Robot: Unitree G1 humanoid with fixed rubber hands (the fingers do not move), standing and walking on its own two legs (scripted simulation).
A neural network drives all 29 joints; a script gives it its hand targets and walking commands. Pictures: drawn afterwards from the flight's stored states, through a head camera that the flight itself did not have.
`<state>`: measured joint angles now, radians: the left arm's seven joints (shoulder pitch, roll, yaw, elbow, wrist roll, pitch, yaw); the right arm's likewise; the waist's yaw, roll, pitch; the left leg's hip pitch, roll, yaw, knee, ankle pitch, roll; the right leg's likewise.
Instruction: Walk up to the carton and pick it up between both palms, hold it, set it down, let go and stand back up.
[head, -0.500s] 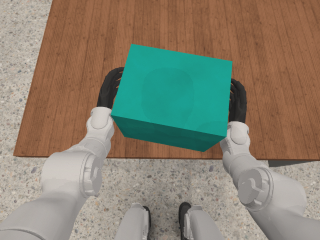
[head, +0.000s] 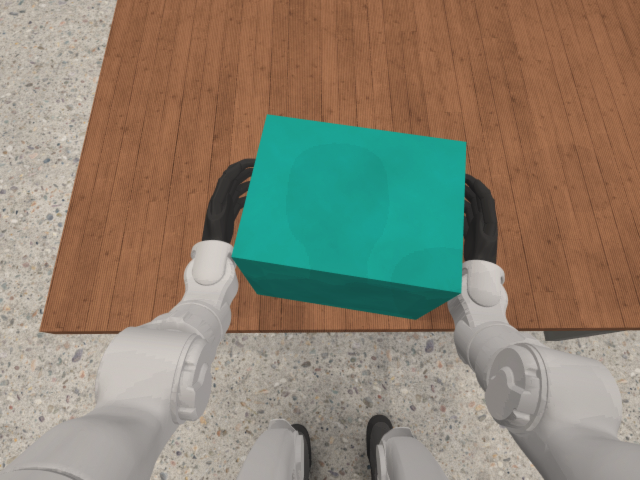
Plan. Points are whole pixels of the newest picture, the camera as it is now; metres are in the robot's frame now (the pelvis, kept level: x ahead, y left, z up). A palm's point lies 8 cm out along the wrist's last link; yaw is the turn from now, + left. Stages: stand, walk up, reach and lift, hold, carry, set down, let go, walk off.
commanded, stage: reach and lift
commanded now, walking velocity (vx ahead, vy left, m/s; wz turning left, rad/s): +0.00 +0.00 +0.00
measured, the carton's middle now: (348, 227) +0.42 +0.00 -0.05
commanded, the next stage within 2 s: none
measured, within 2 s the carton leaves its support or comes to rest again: leaves its support in 0.46 s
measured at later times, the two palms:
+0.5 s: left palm (221, 264) +0.36 +0.15 -0.03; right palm (490, 272) +0.36 -0.17 -0.03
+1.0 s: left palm (203, 223) +0.35 +0.13 +0.12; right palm (596, 236) +0.35 -0.19 +0.12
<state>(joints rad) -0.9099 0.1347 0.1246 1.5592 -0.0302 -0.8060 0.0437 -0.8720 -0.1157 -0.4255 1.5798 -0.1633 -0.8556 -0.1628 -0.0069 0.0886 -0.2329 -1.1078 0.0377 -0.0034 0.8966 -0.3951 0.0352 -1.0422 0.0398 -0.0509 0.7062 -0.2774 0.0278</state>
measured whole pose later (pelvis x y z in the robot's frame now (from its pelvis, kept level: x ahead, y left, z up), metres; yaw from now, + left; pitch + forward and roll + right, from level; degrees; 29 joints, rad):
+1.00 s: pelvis -0.06 -0.04 +0.03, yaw +5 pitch +9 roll +0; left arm -0.94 0.17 0.05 1.44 -0.17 -0.29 0.03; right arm -0.84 -0.06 -0.26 1.12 -0.02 -0.06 -0.19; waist -0.08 0.00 -0.15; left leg -0.59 -0.02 0.00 0.69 -0.26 0.02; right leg -0.61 -0.02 -0.04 0.69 -0.25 -0.01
